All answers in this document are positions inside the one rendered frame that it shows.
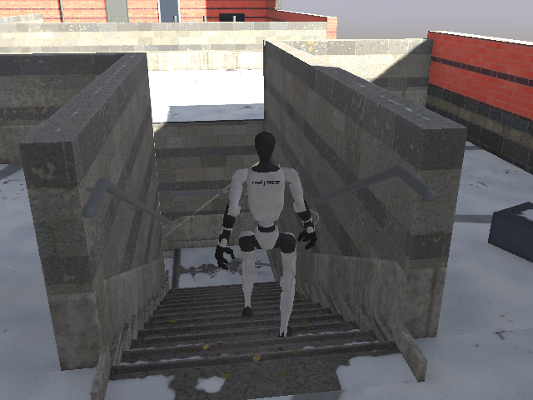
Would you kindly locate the right robot forearm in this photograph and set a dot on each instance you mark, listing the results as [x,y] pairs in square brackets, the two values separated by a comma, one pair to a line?
[306,219]

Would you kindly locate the left robot forearm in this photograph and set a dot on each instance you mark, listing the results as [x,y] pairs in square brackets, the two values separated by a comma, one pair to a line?
[227,227]

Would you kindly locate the robot left shin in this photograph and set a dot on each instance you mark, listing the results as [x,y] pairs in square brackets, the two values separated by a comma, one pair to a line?
[247,284]

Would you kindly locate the left robot hand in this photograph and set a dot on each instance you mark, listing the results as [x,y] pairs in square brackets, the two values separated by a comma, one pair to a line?
[219,256]

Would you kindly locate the robot right upper arm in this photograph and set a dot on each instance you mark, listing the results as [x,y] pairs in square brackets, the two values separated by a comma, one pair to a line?
[292,177]

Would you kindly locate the right robot hand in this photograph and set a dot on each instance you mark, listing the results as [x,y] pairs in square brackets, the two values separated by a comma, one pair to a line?
[306,237]

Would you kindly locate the robot torso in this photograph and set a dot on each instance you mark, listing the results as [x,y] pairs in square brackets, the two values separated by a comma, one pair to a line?
[265,192]

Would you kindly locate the robot left upper arm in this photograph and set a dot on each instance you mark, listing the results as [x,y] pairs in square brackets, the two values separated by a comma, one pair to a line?
[239,177]

